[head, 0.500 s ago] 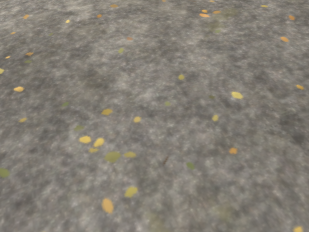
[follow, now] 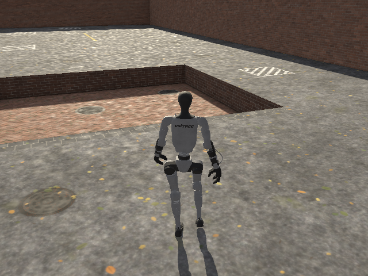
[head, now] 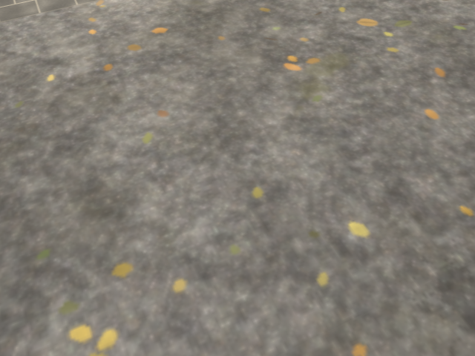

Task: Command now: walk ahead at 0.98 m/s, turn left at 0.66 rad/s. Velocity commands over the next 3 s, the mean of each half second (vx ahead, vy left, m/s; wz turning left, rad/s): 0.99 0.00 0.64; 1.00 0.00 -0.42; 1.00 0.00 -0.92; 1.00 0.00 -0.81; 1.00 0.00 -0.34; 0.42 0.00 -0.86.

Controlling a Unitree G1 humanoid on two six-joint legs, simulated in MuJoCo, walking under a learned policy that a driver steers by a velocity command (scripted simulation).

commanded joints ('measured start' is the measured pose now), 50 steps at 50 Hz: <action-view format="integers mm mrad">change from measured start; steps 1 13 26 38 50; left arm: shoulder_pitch -79 351 212 254 -116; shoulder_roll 81 321 154 125 57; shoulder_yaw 0 89 61 50 23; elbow -120 -67 101 107 -36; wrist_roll -4 15 -59 -71 -57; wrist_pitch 10 -13 -47 20 70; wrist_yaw -8 62 4 -4 -76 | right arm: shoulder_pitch -74 -8 -462 -173 -86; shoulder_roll -106 -29 -38 -124 -107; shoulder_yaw -16 -7 61 8 20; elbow -98 -155 -347 -193 -71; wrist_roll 7 40 -30 -36 -1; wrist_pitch -42 -52 6 -31 -81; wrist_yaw -3 -6 79 -9 -34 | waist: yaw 67 205 30 11 78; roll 14 -180 -32 104 48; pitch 111 -414 77 -52 118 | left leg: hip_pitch -200 -380 -380 185 160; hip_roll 263 78 220 492 365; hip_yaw -403 -177 29 -322 319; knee -332 797 367 -186 -292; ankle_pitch -101 -102 194 -169 810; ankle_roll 178 -27 -58 -15 -128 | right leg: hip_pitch -46 1063 342 -116 6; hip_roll -52 -362 -142 -61 25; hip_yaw -23 448 -75 8 -253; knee -202 -724 -1166 133 -427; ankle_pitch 92 -354 252 49 423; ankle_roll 54 -88 -102 -75 -132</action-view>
